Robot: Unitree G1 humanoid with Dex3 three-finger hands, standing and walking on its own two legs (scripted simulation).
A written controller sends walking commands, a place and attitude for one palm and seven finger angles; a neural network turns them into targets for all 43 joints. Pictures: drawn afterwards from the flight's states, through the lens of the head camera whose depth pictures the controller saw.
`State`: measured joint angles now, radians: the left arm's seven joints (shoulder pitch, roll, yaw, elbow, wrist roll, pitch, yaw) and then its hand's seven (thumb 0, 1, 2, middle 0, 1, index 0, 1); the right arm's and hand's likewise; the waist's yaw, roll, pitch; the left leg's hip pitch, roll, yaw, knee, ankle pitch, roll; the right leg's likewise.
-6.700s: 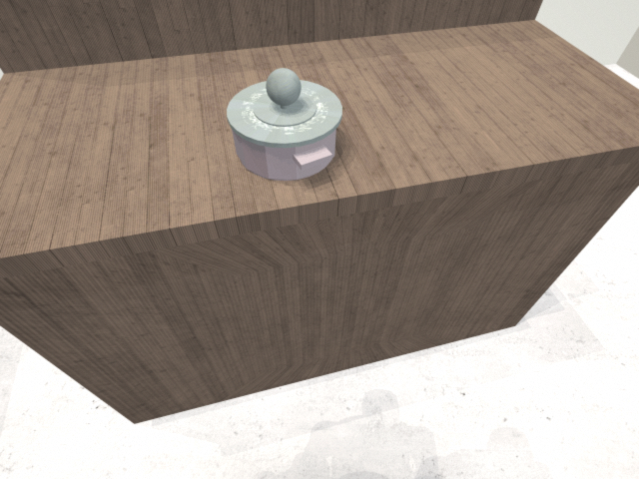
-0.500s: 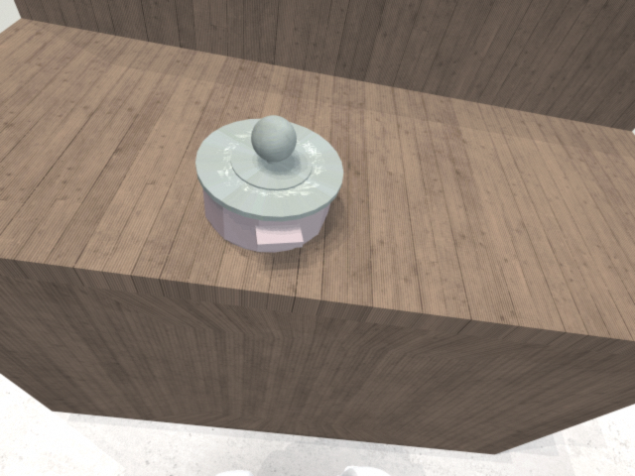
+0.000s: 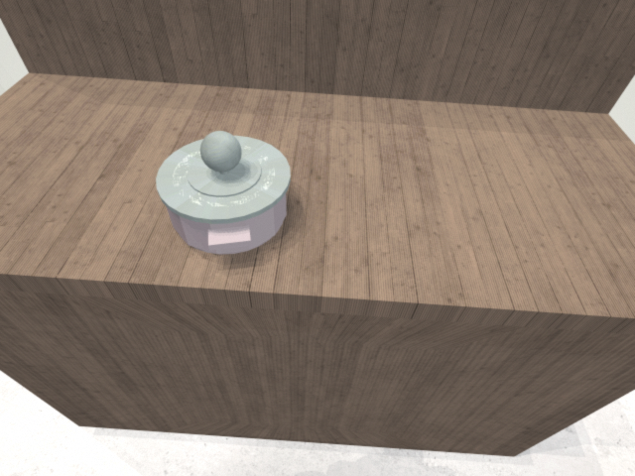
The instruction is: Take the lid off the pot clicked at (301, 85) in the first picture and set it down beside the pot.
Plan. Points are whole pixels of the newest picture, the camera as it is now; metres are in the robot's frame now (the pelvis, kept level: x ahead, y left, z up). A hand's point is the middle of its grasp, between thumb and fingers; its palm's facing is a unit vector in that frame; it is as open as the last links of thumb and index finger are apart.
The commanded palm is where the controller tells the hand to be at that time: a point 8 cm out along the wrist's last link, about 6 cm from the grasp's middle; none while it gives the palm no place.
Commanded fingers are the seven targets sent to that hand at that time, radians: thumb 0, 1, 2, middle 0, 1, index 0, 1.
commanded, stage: come to a stop and stand still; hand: left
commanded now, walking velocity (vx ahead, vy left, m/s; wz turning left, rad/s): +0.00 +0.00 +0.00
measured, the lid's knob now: (221, 151) +0.47 +0.16 +0.17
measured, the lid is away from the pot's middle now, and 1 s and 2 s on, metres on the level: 0.00 0.00 0.00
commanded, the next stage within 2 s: look again from close up in 0.28 s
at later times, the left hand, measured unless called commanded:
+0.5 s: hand out of the picture +0.01 +0.18 -0.18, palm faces +0.03 -0.97 -0.23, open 7.3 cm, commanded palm none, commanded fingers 0.00 0.90 0.90 -0.20 -0.30 -0.20 -0.30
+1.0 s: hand out of the picture +0.03 +0.20 -0.18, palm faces +0.01 -0.97 -0.24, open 7.3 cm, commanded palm none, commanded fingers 0.00 0.90 0.90 -0.20 -0.30 -0.20 -0.30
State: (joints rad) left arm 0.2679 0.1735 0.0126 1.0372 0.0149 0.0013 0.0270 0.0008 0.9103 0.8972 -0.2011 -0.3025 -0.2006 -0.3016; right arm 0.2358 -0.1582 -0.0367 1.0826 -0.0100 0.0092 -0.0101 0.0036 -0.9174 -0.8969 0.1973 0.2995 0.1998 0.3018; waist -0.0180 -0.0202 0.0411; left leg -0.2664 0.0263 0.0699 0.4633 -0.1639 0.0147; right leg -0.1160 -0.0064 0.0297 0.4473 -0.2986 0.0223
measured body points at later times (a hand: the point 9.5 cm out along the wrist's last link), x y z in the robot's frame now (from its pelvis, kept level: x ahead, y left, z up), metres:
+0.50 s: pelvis +0.01 +0.00 -0.01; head +0.02 -0.01 +0.44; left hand +0.01 +0.23 -0.16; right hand +0.03 -0.23 -0.17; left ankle +0.06 +0.11 -0.74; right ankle -0.03 -0.14 -0.74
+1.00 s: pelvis +0.00 +0.02 -0.01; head +0.03 +0.01 +0.44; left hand +0.03 +0.25 -0.16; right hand +0.05 -0.22 -0.17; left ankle +0.06 +0.11 -0.74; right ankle -0.03 -0.14 -0.74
